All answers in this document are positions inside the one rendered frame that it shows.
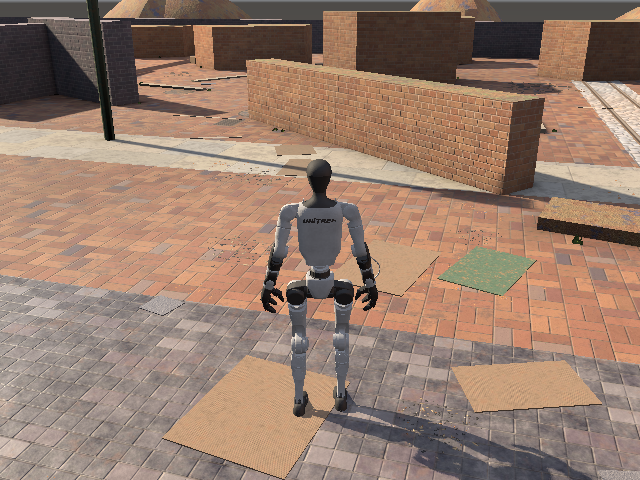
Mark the robot thigh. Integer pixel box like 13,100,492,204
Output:
333,279,354,351
286,280,309,354

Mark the robot right forearm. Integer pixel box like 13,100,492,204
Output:
356,242,376,288

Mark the robot left forearm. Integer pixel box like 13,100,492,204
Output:
263,243,283,290

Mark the robot right thigh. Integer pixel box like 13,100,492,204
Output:
333,279,354,351

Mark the robot right hand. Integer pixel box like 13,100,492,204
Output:
355,284,378,311

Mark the robot left hand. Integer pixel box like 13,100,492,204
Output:
260,286,284,313

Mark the robot left upper arm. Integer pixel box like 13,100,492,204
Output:
272,203,299,259

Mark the robot left thigh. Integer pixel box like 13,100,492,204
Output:
286,280,309,354

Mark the robot right upper arm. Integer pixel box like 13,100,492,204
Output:
340,202,367,257

